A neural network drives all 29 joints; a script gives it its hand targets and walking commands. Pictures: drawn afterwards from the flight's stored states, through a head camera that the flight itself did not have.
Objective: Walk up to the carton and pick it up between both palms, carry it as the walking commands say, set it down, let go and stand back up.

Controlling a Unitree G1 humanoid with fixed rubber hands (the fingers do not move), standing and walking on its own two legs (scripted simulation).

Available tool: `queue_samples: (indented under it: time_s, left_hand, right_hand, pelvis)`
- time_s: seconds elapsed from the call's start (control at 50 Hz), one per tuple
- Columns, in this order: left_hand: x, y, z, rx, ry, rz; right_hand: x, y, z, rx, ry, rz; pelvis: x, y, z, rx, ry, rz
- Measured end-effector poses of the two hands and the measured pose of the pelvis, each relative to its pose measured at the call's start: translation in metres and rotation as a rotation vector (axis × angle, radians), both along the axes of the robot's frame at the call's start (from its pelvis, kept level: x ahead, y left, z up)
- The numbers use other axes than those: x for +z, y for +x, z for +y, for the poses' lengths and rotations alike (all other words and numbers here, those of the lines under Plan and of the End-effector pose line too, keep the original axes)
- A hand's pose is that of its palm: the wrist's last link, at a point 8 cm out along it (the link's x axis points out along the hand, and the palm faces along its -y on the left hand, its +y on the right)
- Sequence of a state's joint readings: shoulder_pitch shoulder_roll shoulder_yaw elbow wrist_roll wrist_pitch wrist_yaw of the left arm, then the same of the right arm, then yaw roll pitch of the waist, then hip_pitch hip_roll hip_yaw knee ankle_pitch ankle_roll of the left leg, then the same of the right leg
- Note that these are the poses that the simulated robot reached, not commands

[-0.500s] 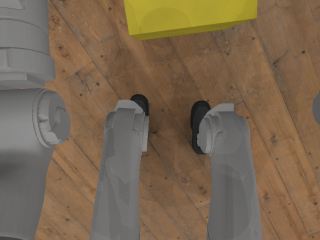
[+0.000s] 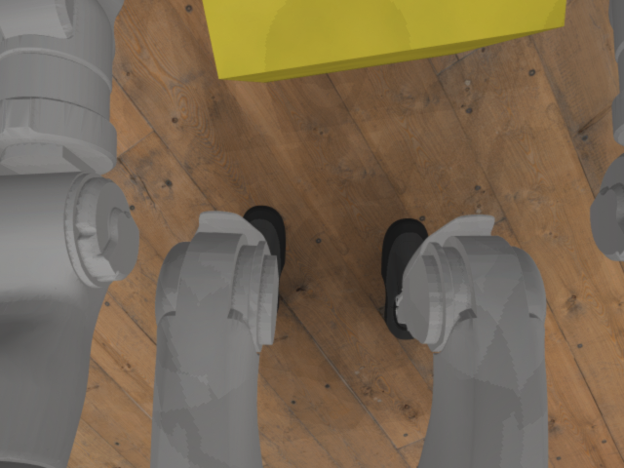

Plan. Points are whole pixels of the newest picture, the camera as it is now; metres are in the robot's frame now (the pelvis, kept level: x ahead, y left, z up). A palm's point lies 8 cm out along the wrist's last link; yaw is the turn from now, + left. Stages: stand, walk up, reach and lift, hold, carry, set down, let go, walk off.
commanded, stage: reach and lift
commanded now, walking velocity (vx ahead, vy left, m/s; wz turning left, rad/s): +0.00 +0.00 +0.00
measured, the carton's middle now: out of the picture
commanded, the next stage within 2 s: none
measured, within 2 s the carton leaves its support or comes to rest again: leaves its support in 1.86 s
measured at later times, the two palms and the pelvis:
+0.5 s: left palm out of the picture +0.55 +0.22 -0.21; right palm out of the picture +0.59 -0.19 -0.20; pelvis +0.00 +0.00 -0.04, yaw +0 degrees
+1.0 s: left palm out of the picture +0.56 +0.19 -0.21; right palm out of the picture +0.59 -0.17 -0.20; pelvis +0.00 +0.00 -0.03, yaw +0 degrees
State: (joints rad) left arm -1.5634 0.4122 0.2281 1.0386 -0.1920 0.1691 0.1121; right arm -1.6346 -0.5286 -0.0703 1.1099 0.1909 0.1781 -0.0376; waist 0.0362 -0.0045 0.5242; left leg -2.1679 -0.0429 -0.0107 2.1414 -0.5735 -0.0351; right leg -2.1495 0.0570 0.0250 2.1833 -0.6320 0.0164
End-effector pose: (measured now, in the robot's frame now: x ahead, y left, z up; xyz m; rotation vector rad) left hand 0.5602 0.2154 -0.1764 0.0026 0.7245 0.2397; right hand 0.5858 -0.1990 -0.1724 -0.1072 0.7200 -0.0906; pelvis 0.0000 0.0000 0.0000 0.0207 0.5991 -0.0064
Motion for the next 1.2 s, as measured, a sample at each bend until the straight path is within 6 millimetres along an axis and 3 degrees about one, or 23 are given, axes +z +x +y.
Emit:
queue_samples:
  time_s: [0.12,0.24,0.4,0.52,0.72,0.88,1.2]
  left_hand:
    - [-0.024,-0.002,-0.002,-0.015,0.015,0.015]
    - [-0.023,0.004,0.002,0.007,0.009,-0.006]
    - [-0.025,0.003,0.008,0.012,0.009,-0.012]
    - [-0.030,-0.006,0.001,0.000,-0.001,0.013]
    - [-0.023,0.004,-0.010,-0.014,-0.008,-0.001]
    - [-0.030,0.006,-0.028,-0.045,-0.027,-0.002]
    - [-0.027,0.005,-0.029,-0.028,-0.014,0.002]
  right_hand:
    - [-0.025,-0.003,0.003,-0.008,0.027,-0.005]
    - [-0.033,0.002,-0.001,-0.012,0.022,-0.018]
    - [-0.034,0.000,0.002,0.005,0.010,-0.015]
    - [-0.030,-0.001,0.005,-0.002,0.021,-0.015]
    - [-0.028,0.002,0.009,0.007,0.023,-0.011]
    - [-0.027,0.006,0.025,0.042,0.041,-0.015]
    - [-0.026,0.003,0.033,0.068,0.020,0.000]
  pelvis:
    - [-0.021,0.004,0.001,-0.010,0.001,-0.008]
    - [-0.031,0.007,0.000,-0.005,0.012,-0.019]
    - [-0.035,0.006,-0.001,-0.008,0.011,-0.027]
    - [-0.036,0.003,0.001,-0.005,0.010,-0.035]
    - [-0.034,0.001,0.000,-0.007,0.006,-0.028]
    - [-0.030,0.003,0.000,-0.011,0.005,-0.015]
    - [-0.027,0.002,0.002,-0.012,0.005,-0.014]
